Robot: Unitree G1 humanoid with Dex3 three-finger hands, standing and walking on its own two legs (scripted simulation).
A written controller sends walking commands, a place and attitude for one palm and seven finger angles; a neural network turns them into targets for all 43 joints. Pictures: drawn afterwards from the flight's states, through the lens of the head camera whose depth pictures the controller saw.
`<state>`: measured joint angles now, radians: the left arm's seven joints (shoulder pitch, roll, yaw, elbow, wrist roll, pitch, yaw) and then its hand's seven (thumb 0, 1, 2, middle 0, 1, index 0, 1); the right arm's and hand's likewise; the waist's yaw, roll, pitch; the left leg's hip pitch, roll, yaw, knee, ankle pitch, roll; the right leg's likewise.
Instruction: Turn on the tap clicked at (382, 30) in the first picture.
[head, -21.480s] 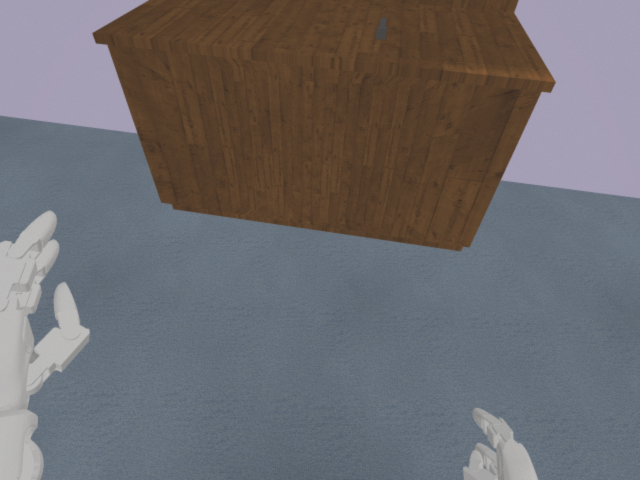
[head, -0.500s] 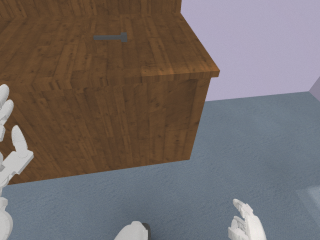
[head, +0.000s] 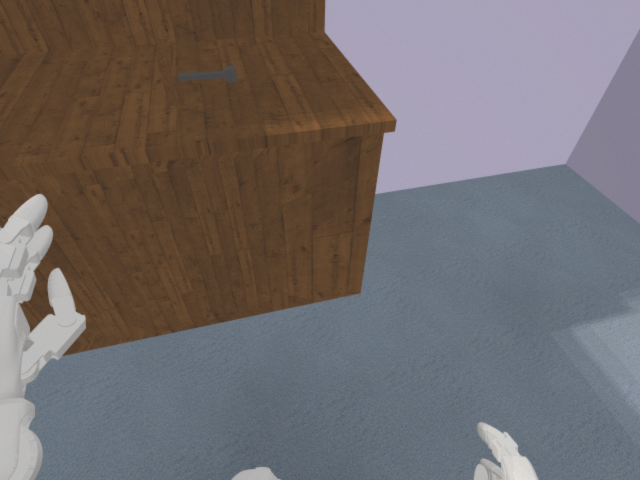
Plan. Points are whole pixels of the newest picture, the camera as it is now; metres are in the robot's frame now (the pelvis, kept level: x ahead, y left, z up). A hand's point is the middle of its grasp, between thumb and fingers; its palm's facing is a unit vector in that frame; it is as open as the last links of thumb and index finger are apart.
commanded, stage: stop stepping back and stand still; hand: left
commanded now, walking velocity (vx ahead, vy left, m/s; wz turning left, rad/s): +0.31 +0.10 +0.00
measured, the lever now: (230, 74) +0.94 +0.29 +0.10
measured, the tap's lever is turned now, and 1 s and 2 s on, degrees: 86 86 86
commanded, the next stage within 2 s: stand and check the lever's angle in 0.34 s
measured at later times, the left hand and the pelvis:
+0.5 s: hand (85, 332) +0.20 +0.23 +0.17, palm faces +0.43 -0.82 -0.38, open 7.4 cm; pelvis -0.01 +0.00 +0.00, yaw +1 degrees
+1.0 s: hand (64, 316) +0.22 +0.27 +0.16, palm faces +0.40 -0.85 -0.36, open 7.4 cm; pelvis +0.01 +0.03 +0.00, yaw +0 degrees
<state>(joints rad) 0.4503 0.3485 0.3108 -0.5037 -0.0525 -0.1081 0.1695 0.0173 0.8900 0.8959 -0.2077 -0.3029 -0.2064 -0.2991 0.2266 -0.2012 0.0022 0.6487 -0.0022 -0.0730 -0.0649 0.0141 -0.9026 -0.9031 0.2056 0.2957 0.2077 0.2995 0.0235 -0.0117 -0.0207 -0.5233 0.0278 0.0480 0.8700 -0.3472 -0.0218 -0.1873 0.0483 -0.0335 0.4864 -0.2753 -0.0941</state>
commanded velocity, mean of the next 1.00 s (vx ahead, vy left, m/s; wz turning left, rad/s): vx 0.04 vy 0.01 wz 0.00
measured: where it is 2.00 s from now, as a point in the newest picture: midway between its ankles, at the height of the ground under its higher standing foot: outside the picture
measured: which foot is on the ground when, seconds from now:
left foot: up 0.00-0.20, down 0.22-1.00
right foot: down 0.00-1.00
